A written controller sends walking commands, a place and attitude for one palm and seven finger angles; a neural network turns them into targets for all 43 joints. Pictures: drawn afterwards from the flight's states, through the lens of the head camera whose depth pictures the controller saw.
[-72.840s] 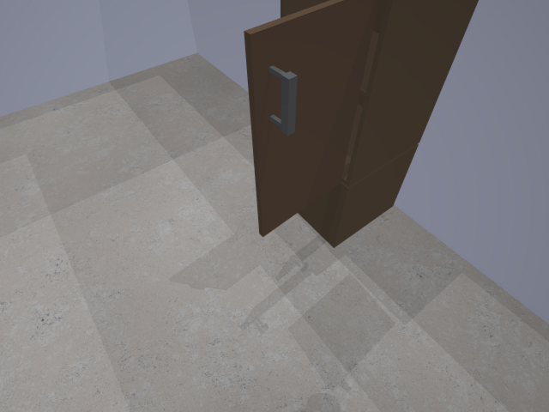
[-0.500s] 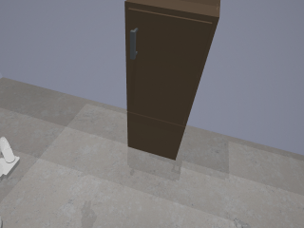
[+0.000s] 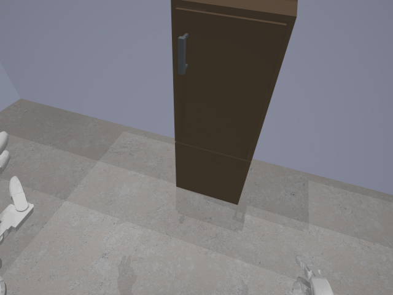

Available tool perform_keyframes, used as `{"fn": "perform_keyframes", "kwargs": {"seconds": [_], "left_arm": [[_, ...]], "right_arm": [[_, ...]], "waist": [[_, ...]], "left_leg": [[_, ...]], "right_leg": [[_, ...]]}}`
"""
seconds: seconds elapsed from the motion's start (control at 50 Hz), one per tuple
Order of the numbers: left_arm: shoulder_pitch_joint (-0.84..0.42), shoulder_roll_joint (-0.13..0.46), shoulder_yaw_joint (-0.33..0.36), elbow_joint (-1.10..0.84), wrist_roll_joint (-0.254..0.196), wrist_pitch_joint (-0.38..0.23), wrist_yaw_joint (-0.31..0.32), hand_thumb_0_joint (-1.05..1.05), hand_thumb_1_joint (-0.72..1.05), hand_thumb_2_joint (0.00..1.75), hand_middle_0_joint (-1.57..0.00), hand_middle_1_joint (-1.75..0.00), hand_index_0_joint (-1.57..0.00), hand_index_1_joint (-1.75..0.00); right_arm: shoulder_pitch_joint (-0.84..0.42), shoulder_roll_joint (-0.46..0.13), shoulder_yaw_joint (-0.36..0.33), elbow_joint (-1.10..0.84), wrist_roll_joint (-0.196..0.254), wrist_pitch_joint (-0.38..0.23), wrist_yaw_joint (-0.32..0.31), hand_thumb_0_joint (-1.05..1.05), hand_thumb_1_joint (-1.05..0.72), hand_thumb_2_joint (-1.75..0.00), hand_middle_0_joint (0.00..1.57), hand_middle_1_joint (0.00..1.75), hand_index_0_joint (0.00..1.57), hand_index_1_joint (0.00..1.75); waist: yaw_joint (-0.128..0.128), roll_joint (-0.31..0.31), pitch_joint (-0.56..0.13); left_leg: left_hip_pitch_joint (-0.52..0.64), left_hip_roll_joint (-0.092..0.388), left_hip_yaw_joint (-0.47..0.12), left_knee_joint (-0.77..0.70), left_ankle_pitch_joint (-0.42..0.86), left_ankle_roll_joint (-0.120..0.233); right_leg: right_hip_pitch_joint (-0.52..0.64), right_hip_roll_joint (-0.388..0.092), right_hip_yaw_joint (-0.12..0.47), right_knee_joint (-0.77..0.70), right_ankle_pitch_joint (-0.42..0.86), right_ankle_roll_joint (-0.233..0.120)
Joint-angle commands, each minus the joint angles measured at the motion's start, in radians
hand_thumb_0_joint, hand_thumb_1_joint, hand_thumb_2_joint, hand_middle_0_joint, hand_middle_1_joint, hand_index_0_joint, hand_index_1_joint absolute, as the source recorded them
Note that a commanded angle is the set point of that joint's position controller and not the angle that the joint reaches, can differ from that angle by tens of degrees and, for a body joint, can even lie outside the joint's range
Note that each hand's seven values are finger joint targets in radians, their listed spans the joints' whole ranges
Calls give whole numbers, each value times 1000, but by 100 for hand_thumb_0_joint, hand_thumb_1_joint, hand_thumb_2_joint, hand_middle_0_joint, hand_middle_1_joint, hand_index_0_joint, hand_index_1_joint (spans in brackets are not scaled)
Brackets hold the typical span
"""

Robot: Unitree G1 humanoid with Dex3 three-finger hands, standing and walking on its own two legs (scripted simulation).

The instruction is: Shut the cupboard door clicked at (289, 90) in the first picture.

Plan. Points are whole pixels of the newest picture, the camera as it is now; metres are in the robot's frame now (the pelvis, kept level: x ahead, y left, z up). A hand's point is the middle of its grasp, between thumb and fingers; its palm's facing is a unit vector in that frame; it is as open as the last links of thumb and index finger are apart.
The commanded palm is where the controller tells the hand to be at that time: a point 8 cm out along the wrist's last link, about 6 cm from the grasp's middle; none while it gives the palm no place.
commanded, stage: stop stepping back and stand still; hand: left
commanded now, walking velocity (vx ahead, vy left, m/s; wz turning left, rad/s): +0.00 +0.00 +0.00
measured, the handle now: (183, 53) +0.84 +0.10 +0.12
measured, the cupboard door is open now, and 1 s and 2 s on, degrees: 0 0 0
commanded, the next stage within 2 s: let the arm hang, fingers relaxed in 0.10 s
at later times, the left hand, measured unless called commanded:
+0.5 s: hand out of the picture +0.04 +0.18 -0.17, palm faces -0.03 -0.98 -0.17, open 7.3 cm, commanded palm none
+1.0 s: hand out of the picture -0.04 +0.21 -0.17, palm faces +0.03 -0.97 -0.24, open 7.4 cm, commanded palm none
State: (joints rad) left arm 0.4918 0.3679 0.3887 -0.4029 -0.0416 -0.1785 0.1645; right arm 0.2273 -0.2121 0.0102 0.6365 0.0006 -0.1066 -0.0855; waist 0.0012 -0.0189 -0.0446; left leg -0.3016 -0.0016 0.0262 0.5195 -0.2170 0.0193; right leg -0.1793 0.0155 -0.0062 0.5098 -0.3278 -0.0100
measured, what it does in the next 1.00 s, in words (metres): stands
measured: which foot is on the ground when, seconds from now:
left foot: down 0.00-1.00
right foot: down 0.00-1.00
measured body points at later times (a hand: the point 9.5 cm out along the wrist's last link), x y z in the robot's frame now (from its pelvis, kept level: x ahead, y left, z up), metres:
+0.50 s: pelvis -0.02 +0.01 +0.00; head -0.01 +0.02 +0.45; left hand +0.04 +0.23 -0.15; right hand +0.06 -0.27 -0.13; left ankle +0.04 +0.11 -0.73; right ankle -0.04 -0.11 -0.73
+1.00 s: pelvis -0.03 +0.01 +0.01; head -0.04 +0.01 +0.46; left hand -0.04 +0.26 -0.15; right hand -0.02 -0.22 -0.15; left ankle +0.04 +0.11 -0.73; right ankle -0.03 -0.11 -0.73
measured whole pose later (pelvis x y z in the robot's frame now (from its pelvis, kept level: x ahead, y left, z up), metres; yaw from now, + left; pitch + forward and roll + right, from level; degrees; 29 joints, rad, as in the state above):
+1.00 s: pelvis -0.03 +0.01 +0.01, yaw +0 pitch -2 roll -1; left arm 0.32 0.20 0.02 1.13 0.01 0.01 0.02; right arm 0.28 -0.17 -0.01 1.10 -0.02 0.02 -0.02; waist -0.01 0.02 0.00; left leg -0.26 -0.01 0.03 0.43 -0.13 0.03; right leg -0.15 0.01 -0.01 0.44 -0.25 0.00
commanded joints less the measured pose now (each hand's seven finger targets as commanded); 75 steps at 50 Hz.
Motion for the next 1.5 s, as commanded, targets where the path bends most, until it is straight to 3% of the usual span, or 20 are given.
{"fn": "perform_keyframes", "kwargs": {"seconds": [0.0,0.08,0.16,0.18,0.2,0.22,0.26,0.32,0.36,0.4,0.46,0.52,0.56,0.66,0.78,0.98,1.24,1.32,1.48], "left_arm": [[-34,206,133,-258,0,-88,16,0,90,90,-20,-30,-20,-30],[20,197,133,-229,-12,-73,11,0,90,90,-20,-30,-20,-30],[19,204,131,-221,-17,-61,9,0,90,90,-20,-30,-20,-30],[-37,36,-310,484,54,88,-128,0,90,90,-20,-30,-20,-30],[-53,30,-278,523,59,168,-150,0,90,90,-20,-30,-20,-30],[-79,14,-294,557,64,182,-156,0,90,90,-20,-30,-20,-30],[-122,35,-299,660,69,178,-164,0,90,90,-20,-30,-20,-30],[-191,73,-308,851,72,169,-165,0,90,90,-20,-30,-20,-30],[-229,66,-326,975,68,174,-158,0,90,90,-20,-30,-20,-30],[-244,47,-342,1082,64,180,-153,0,90,90,-20,-30,-20,-30],[-205,15,-348,1229,59,183,-150,0,90,90,-20,-30,-20,-30],[-157,-8,-343,1343,55,180,-150,0,90,90,-20,-30,-20,-30],[-150,-15,-345,1393,54,175,-150,0,90,90,-20,-30,-20,-30],[-126,-35,-351,1480,52,172,-147,0,90,90,-20,-30,-20,-30],[-104,-46,-352,1513,55,175,-142,0,90,90,-20,-30,-20,-30],[-111,-59,-350,1502,61,179,-138,0,90,90,-20,-30,-20,-30],[-166,-33,-346,1486,59,163,-139,0,90,90,-20,-30,-20,-30],[-182,-34,-350,1493,57,164,-140,0,90,90,-20,-30,-20,-30],[-193,-18,-349,1502,55,163,-141,0,90,90,-20,-30,-20,-30]], "right_arm": [[-80,-109,-36,-168,2,-56,1,0,-90,-90,20,30,20,30],[-76,-109,-36,-173,5,-38,8,0,-90,-90,20,30,20,30],[-85,-105,-31,-180,6,-24,3,0,-90,-90,20,30,20,30],[-186,-273,-65,-6,30,-81,87,0,-90,-90,20,30,20,30],[-102,-254,-82,30,9,-27,90,0,-90,-90,20,30,20,30],[-73,-246,-76,41,-3,-5,86,0,-90,-90,20,30,20,30],[-74,-251,-58,44,-10,29,82,0,-90,-90,20,30,20,30],[-91,-243,-46,82,-20,60,84,0,-90,-90,20,30,20,30],[-78,-215,-38,126,-27,82,86,0,-90,-90,20,30,20,30],[-61,-191,-27,172,-32,97,83,0,-90,-90,20,30,20,30],[-40,-166,-21,241,-28,101,74,0,-90,-90,20,30,20,30],[-10,-144,-23,303,-26,102,63,0,-90,-90,20,30,20,30],[23,-144,-29,334,-21,102,57,0,-90,-90,20,30,20,30],[76,-136,-37,395,-16,106,49,0,-90,-90,20,30,20,30],[109,-124,-44,426,-19,112,49,0,-90,-90,20,30,20,30],[92,-105,-48,427,-22,110,54,0,-90,-90,20,30,20,30],[54,-119,-45,421,-16,96,55,0,-90,-90,20,30,20,30],[45,-119,-41,428,-17,98,54,0,-90,-90,20,30,20,30],[30,-144,-42,434,-17,97,53,0,-90,-90,20,30,20,30]], "waist": [[-3,132,-95],[-7,91,-114],[-8,90,-104],[-23,94,8],[-15,99,-55],[-11,70,-65],[2,-38,-51],[-6,-188,-18],[-18,-121,8],[-24,-19,23],[-8,107,32],[2,183,36],[-4,128,41],[-12,56,86],[-12,14,124],[-4,20,160],[-8,21,97],[-10,32,121],[-10,29,95]], "left_leg": [[55,102,-102,-132,145,7],[64,87,-77,-87,225,-11],[81,87,-73,-89,241,-11],[31,99,-79,50,448,0],[90,111,-63,27,427,-10],[76,125,-83,24,387,8],[24,141,-145,-16,354,44],[29,92,-141,-3,217,34],[67,63,-120,-4,149,18],[86,65,-125,-51,120,14],[52,84,-146,-128,52,18],[46,82,-144,-161,-12,17],[63,87,-141,-152,2,17],[94,95,-141,-168,-20,21],[76,95,-141,-192,-92,24],[40,100,-159,-239,-152,26],[123,95,-120,-198,51,17],[117,96,-118,-205,44,12],[145,101,-120,-206,68,13]], "right_leg": [[35,-38,43,-77,227,-1],[41,-54,61,-102,303,-10],[20,-56,54,-114,315,-5],[-100,-110,-7,12,424,-16],[-118,-103,48,-7,329,-25],[-131,-85,29,15,218,-25],[-90,-63,20,30,140,-24],[-95,-113,92,-57,134,-49],[-143,-142,126,-103,76,-70],[-138,-126,126,-119,29,-63],[-62,-101,104,-129,24,-47],[-25,-99,101,-156,35,-56],[-21,-104,100,-183,42,-59],[-62,-102,89,-216,12,-60],[-90,-95,88,-221,-53,-58],[-110,-86,82,-193,-44,-44],[-61,-102,89,-215,78,-43],[-59,-105,90,-227,74,-41],[-33,-108,89,-236,89,-43]]}}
